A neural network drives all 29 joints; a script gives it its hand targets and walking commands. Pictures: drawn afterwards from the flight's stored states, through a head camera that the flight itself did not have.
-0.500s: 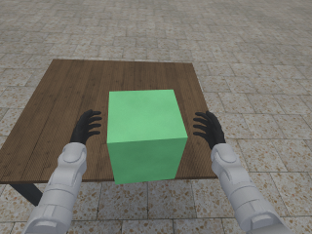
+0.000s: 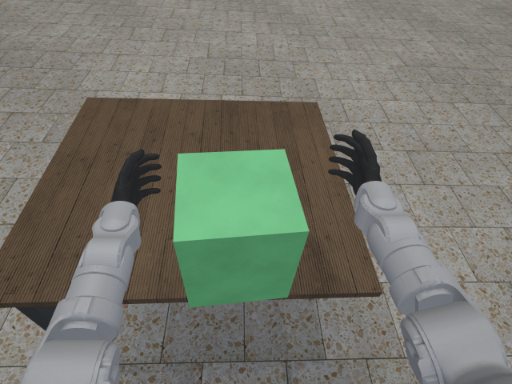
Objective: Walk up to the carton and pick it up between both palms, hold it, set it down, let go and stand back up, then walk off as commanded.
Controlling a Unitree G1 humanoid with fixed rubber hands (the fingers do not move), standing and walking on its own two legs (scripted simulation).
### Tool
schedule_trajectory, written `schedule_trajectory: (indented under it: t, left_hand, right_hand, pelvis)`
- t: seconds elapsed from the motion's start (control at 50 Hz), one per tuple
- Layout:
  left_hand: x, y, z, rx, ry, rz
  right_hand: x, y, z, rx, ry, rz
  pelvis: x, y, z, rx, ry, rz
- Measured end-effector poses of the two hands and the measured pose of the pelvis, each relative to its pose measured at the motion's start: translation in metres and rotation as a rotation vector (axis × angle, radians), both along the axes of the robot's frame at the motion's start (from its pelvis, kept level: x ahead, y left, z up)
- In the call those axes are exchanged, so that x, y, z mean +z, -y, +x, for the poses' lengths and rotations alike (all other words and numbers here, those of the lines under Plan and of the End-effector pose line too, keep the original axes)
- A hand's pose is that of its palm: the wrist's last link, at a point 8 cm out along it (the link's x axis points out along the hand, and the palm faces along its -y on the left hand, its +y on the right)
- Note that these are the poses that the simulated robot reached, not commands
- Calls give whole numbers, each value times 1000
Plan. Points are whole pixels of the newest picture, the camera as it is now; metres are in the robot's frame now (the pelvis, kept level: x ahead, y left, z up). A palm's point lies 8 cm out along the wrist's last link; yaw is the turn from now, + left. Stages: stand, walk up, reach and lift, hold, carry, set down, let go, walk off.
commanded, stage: reach and lift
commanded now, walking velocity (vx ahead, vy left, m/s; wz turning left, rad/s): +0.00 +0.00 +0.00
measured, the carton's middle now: (236, 229) +0.43 +0.05 -0.05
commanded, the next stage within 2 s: none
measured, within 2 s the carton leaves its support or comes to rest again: neither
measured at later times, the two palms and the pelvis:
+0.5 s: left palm (129, 196) +0.41 +0.23 +0.06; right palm (345, 199) +0.42 -0.15 +0.07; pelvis +0.00 +0.02 +0.00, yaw -1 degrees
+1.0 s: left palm (142, 213) +0.43 +0.23 -0.01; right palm (336, 217) +0.43 -0.15 +0.00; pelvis +0.02 +0.03 -0.01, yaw -2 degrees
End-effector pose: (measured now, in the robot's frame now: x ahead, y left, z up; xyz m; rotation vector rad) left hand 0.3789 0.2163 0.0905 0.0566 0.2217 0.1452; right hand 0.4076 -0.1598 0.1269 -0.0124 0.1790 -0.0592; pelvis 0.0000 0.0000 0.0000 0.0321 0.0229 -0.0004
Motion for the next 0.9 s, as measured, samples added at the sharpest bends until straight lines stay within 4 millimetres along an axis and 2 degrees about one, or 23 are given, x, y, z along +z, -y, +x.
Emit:
schedule_trajectory:
  t: [0.1,0.22,0.38,0.46,0.64,0.78,0.9]
  left_hand:
    - [14,5,14,-6,-3,-7]
    - [15,4,28,-4,-17,-17]
    - [-23,-7,28,11,-62,-26]
    - [-33,-13,33,9,-32,-30]
    - [-42,-23,40,11,-3,-27]
    - [-71,-25,36,14,-71,-22]
    - [-92,-18,40,-4,-66,-19]
  right_hand:
    - [7,-1,6,0,-56,-18]
    - [-1,0,10,-14,-115,-31]
    - [-38,-4,9,-24,-150,-33]
    - [-55,-10,8,-17,-144,-34]
    - [-64,-19,15,-1,-109,-35]
    - [-85,-15,15,-7,-152,-54]
    - [-110,-10,15,-9,-160,-66]
  pelvis:
    - [0,0,-5,-1,3,-2]
    - [-1,-3,-2,-1,-34,-7]
    - [-2,-9,3,-3,-90,-19]
    - [-4,-14,4,-5,-146,-29]
    - [-7,-23,8,-7,-233,-43]
    - [-9,-25,10,-10,-273,-50]
    - [-13,-27,12,-17,-345,-60]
